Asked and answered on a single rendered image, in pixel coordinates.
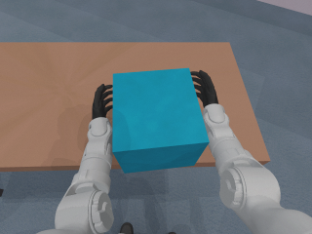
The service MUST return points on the right robot upper arm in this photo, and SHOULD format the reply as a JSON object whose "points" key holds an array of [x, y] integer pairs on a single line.
{"points": [[253, 194]]}

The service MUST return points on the right robot hand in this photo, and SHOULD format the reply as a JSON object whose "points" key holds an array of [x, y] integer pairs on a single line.
{"points": [[207, 88]]}

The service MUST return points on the carton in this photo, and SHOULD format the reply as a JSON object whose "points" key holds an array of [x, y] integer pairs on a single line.
{"points": [[157, 121]]}

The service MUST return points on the table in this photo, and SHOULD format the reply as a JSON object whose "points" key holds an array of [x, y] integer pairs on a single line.
{"points": [[47, 91]]}

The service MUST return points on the left robot foot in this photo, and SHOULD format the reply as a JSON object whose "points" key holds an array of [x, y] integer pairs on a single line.
{"points": [[126, 228]]}

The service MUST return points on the left robot hand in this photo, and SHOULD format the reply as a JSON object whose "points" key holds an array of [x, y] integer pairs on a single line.
{"points": [[99, 103]]}

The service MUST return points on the left robot upper arm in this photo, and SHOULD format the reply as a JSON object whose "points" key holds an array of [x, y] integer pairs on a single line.
{"points": [[83, 213]]}

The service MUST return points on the robot right forearm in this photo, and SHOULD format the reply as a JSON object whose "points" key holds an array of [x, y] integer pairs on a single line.
{"points": [[225, 147]]}

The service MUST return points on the robot left forearm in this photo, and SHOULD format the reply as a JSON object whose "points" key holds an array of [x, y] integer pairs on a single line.
{"points": [[96, 163]]}

